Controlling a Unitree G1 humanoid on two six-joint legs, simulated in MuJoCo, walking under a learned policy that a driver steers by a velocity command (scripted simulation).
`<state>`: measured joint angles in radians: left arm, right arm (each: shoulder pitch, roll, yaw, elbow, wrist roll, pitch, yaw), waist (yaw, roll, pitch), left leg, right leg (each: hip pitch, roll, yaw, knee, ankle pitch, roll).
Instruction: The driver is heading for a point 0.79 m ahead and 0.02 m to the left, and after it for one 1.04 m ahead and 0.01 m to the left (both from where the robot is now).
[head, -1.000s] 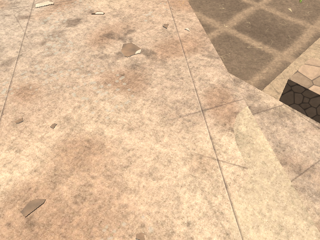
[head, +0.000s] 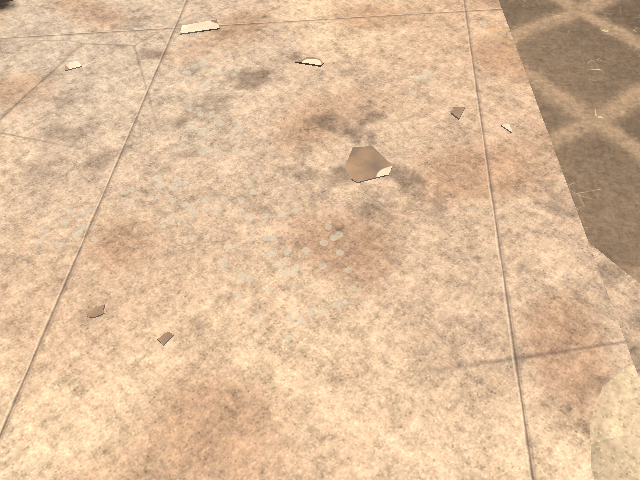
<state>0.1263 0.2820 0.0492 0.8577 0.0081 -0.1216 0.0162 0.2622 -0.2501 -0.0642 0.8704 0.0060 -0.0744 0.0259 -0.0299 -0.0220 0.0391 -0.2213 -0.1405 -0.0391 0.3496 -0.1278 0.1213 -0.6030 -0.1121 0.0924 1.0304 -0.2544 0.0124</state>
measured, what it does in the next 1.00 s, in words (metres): walks ahead: right foot, then left foot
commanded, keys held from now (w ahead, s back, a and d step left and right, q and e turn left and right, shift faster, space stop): w+q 0.20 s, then w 0.60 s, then w+e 0.20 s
